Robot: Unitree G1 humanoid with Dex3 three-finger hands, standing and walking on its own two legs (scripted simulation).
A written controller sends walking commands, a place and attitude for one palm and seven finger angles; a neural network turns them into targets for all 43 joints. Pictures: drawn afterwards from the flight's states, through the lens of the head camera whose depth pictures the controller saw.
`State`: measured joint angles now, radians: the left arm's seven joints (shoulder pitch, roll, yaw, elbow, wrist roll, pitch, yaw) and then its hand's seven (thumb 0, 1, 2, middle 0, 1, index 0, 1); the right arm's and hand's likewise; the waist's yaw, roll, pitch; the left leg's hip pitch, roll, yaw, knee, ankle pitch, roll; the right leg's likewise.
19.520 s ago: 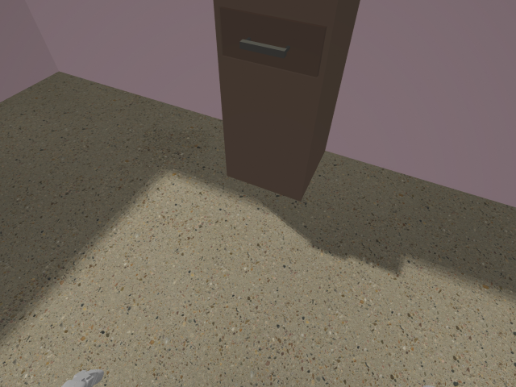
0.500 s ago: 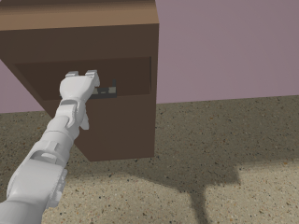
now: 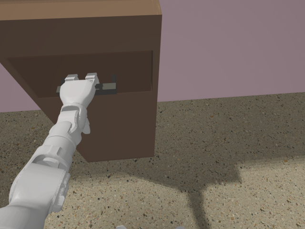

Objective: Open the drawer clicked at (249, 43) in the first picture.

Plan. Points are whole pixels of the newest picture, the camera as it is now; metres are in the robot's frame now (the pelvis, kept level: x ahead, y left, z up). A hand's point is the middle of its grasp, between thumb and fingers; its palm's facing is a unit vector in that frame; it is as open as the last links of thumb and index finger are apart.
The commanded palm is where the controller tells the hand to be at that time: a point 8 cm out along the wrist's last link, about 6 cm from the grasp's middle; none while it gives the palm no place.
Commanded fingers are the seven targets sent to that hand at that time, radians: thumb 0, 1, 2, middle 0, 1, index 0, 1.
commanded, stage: lower the fingers behind the handle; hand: left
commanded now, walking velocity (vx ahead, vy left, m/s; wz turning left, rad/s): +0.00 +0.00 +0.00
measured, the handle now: (88, 84) +0.53 +0.17 +0.03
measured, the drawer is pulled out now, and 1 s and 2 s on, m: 0.00 0.00 0.02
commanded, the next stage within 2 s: close the thumb around the handle in 0.40 s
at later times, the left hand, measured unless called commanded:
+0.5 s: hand (85, 102) +0.48 +0.18 +0.01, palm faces -0.04 -0.04 -1.00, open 13.8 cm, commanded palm +0.46 +0.18 +0.07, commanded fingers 0.00 -0.44 0.32 -0.30 -1.21 -0.30 -1.21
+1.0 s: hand (86, 101) +0.48 +0.18 +0.01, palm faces -0.06 -0.03 -1.00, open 7.4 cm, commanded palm +0.47 +0.18 +0.07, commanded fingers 0.00 0.90 0.90 -0.40 -1.35 -0.40 -1.35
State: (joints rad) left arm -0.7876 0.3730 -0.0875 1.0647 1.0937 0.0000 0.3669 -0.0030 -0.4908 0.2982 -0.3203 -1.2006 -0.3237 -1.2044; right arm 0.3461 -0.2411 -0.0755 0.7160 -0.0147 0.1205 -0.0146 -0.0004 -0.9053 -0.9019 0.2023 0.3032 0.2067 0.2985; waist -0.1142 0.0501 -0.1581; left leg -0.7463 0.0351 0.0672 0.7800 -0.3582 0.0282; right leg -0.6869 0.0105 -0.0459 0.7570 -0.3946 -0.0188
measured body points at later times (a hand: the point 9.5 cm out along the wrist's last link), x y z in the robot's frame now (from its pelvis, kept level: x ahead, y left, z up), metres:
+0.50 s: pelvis -0.01 +0.01 -0.01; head +0.09 +0.01 +0.44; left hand +0.47 +0.18 +0.07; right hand -0.01 -0.26 -0.13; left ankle +0.00 +0.10 -0.70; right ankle -0.03 -0.11 -0.70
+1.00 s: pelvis +0.00 +0.00 +0.00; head +0.10 +0.00 +0.44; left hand +0.48 +0.18 +0.07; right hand +0.00 -0.27 -0.13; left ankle +0.00 +0.10 -0.70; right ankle -0.03 -0.11 -0.70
